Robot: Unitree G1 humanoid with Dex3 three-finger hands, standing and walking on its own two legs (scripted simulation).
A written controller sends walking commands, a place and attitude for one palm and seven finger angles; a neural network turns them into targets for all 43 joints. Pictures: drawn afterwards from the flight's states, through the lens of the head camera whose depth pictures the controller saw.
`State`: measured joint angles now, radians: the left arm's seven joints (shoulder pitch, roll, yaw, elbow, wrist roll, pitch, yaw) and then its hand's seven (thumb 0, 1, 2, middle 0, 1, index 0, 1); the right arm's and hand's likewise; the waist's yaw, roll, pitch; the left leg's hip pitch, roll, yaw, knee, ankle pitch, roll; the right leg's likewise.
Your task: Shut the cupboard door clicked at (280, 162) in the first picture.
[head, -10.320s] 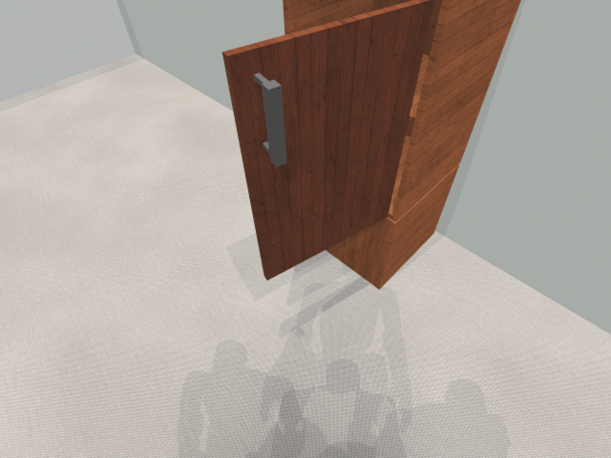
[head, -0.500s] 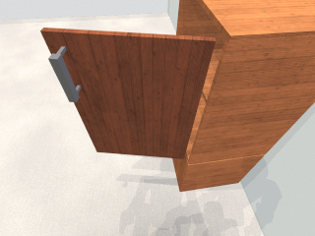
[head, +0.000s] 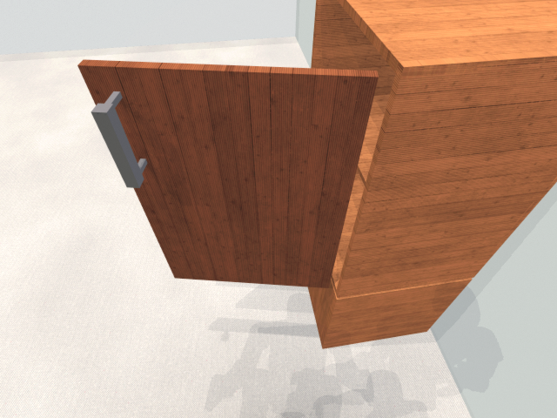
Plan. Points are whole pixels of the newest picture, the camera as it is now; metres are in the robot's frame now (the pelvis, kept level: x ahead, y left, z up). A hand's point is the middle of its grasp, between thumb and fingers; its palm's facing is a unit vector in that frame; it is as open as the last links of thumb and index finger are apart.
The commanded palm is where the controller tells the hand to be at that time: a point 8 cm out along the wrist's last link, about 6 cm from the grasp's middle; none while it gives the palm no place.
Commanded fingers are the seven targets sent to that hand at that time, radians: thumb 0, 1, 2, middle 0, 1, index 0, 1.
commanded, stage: look again from close up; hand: left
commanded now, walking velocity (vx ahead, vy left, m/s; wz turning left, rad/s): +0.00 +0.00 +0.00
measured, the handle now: (125, 141) +0.48 +0.28 +0.14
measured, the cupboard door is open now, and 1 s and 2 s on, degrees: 77 77 77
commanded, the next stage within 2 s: shuffle to correct the standing spot in 0.32 s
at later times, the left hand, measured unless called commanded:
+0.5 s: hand out of the picture -0.02 +0.20 -0.17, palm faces -0.03 -0.98 -0.22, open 7.4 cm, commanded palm none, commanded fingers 0.00 0.90 0.90 -0.20 -0.30 -0.20 -0.30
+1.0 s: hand out of the picture +0.07 +0.23 -0.16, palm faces -0.04 -0.97 -0.24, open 7.4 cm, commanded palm none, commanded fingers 0.00 0.90 0.90 -0.20 -0.30 -0.20 -0.30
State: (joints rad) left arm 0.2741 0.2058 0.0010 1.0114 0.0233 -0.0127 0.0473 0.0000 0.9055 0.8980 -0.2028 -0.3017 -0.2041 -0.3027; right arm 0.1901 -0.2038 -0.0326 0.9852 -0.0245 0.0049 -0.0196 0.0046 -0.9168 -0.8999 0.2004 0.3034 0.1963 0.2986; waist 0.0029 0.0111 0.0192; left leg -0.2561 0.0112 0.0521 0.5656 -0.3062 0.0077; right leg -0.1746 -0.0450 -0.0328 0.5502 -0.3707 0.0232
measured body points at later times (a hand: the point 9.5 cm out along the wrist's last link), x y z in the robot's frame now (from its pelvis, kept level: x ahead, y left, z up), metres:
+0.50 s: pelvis -0.04 +0.02 +0.00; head -0.02 +0.02 +0.45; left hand -0.02 +0.26 -0.15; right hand +0.00 -0.22 -0.15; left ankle +0.00 +0.11 -0.73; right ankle -0.05 -0.13 -0.73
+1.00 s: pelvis +0.00 +0.05 +0.00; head +0.02 +0.03 +0.45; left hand +0.07 +0.28 -0.14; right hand -0.02 -0.17 -0.17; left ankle +0.00 +0.11 -0.73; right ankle +0.01 -0.07 -0.73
